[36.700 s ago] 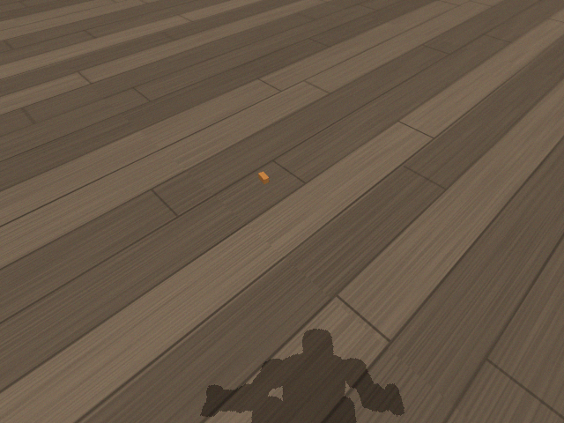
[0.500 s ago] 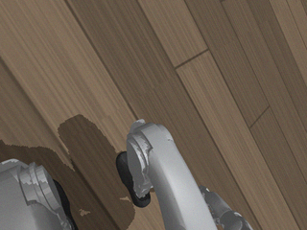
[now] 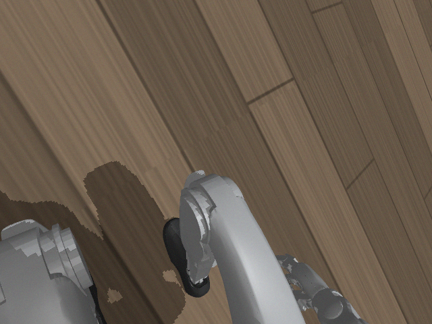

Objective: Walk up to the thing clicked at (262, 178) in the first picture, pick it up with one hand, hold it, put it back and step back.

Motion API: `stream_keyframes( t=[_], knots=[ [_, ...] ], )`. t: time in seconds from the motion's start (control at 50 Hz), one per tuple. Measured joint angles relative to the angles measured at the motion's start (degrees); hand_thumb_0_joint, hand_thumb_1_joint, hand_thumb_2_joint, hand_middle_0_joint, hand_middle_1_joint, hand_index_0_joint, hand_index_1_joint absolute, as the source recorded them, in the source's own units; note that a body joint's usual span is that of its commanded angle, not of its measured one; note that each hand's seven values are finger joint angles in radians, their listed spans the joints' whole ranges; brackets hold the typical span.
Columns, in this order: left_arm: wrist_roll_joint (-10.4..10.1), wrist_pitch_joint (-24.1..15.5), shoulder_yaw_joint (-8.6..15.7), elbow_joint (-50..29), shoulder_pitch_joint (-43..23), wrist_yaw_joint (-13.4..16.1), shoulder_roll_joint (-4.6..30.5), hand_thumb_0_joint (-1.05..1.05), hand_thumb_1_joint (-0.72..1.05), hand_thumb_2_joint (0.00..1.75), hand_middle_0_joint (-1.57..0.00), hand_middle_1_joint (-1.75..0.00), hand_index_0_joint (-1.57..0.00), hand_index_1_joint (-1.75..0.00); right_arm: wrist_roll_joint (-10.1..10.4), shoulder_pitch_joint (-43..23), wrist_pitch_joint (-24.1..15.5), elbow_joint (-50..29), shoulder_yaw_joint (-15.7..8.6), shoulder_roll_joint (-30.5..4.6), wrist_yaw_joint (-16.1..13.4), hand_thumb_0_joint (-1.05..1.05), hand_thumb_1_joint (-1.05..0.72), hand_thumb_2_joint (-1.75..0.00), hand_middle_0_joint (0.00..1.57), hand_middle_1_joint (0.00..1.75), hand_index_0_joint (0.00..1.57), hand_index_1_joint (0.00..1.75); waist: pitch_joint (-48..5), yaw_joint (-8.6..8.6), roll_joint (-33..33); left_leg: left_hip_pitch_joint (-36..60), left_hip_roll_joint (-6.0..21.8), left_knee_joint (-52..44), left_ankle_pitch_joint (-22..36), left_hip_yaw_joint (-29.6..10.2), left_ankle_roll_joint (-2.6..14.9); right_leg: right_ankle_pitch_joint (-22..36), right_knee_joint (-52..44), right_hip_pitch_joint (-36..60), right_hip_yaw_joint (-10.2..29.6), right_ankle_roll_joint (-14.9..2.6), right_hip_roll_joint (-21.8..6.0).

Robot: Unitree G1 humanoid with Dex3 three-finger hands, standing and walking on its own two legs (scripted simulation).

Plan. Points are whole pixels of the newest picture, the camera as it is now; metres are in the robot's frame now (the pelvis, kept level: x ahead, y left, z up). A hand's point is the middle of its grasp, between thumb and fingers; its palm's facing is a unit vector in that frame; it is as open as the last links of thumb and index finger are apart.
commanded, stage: approach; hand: left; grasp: from above
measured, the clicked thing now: out of the picture +0.51 +0.43 -0.31
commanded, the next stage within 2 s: none
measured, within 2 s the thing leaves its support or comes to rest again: neither
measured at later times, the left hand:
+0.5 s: hand out of the picture +0.48 +0.42 -0.17, palm faces -0.42 -0.11 -0.90, open 11.0 cm
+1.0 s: hand out of the picture +0.48 +0.42 -0.17, palm faces -0.43 -0.13 -0.89, open 11.1 cm
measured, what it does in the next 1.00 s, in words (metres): stands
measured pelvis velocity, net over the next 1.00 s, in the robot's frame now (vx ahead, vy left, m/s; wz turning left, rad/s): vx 0.00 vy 0.00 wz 0.00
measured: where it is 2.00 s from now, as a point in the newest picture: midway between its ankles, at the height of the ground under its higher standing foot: (143, 292)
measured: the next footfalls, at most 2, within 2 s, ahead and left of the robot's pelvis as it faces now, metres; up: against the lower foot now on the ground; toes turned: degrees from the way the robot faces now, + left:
none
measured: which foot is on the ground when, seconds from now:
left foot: down 0.00-1.00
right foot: down 0.00-1.00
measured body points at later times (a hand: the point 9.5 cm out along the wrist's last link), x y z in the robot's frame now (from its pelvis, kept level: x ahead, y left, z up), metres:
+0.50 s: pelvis +0.00 +0.00 +0.00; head +0.26 +0.14 +0.33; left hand +0.49 +0.42 -0.12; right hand +0.08 -0.26 -0.07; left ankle +0.07 +0.12 -0.29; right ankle +0.11 -0.12 -0.29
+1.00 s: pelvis +0.00 +0.00 +0.00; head +0.27 +0.14 +0.32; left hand +0.50 +0.42 -0.12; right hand +0.08 -0.26 -0.07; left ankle +0.07 +0.13 -0.29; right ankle +0.11 -0.12 -0.29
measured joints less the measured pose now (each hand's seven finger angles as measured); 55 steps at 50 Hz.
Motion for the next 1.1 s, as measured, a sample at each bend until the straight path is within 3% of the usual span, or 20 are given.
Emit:
stream_keyframes(
  t=[0.12,0.24,0.34,0.48,0.6,0.72,0.88,1.1],
  knots=[
    [-1.7,2.2,-2.5,2.8,-0.2,-2.9,0.0,0.0,-0.01,0.52,-0.51,-0.62,-0.53,-0.59,0.5,0.5,0.0,-0.5,-0.7,-0.1,0.1,0.0,-0.91,-0.9,0.2,0.3,0.2,0.3,0.1,0.11,1.5,-0.5,0.2,-0.4,1.0,0.6,0.67,0.9,-0.4,-0.4,0.5,0.23,0.0],
    [-2.6,-1.2,-1.8,2.3,1.7,-4.9,0.2,0.0,0.0,0.51,-0.52,-0.62,-0.54,-0.6,0.3,1.3,0.5,-0.5,0.7,-0.4,-0.5,0.0,-0.91,-0.9,0.2,0.3,0.2,0.3,2.4,0.46,0.7,0.1,0.2,-0.2,1.4,0.5,0.7,1.3,-0.3,0.2,0.4,0.3,0.1],
    [-1.2,-4.0,0.1,-1.3,2.3,-3.0,-0.1,0.0,0.0,0.51,-0.53,-0.62,-0.55,-0.59,-0.4,2.2,0.9,0.3,1.5,-0.3,-0.6,0.0,-0.91,-0.9,0.2,0.3,0.2,0.3,2.4,0.88,-0.7,0.3,-0.2,0.1,1.3,0.0,-0.08,1.1,0.3,0.3,0.0,-0.05,-0.1],
    [-0.1,-1.6,-1.3,1.6,0.2,0.3,0.2,0.0,-0.02,0.54,-0.52,-0.6,-0.53,-0.58,-0.1,1.4,0.2,1.4,0.2,-0.3,-0.5,0.0,-0.91,-0.9,0.2,0.3,0.2,0.3,0.2,0.06,0.3,-0.7,-0.2,0.2,1.1,0.0,-0.09,0.9,0.4,-0.7,0.0,-0.14,-0.2],
    [-0.9,0.5,-1.9,4.0,-0.6,-0.9,0.4,0.0,-0.02,0.54,-0.53,-0.58,-0.54,-0.57,0.4,0.6,-0.4,0.8,-0.3,-0.3,-0.4,0.0,-0.91,-0.9,0.2,0.3,0.2,0.3,0.6,-0.29,1.4,-0.7,0.2,0.0,0.8,0.6,0.43,0.8,0.3,-0.9,0.6,0.25,0.1],
    [-1.7,-0.1,-1.1,2.6,0.0,-2.7,0.3,0.0,-0.01,0.53,-0.54,-0.59,-0.54,-0.57,0.3,1.0,-0.4,0.4,0.3,0.3,-0.3,0.0,-0.91,-0.9,0.2,0.3,0.2,0.3,1.4,-0.11,0.6,0.0,0.4,-0.1,0.5,0.6,0.09,0.7,0.3,-0.6,0.6,0.1,0.2],
    [-0.8,-2.0,0.4,0.8,0.8,-2.4,0.6,0.0,-0.02,0.53,-0.53,-0.59,-0.54,-0.58,0.0,1.3,0.3,0.3,0.5,0.1,-0.2,0.0,-0.91,-0.9,0.2,0.3,0.2,0.3,1.7,0.13,0.1,0.1,0.1,0.2,0.4,0.0,-0.18,0.6,0.4,-0.3,0.1,-0.1,0.1],
    [-0.5,-0.6,-1.3,2.1,-0.6,-2.2,0.9,0.0,-0.05,0.56,-0.51,-0.6,-0.51,-0.59,0.3,1.4,0.1,0.6,-0.1,-0.2,-0.2,0.0,-0.91,-0.9,0.2,0.3,0.2,0.3,0.8,-0.26,0.5,-0.4,0.2,0.2,0.6,0.4,0.53,0.8,0.1,-0.4,0.3,0.29,0.2]
  ],
)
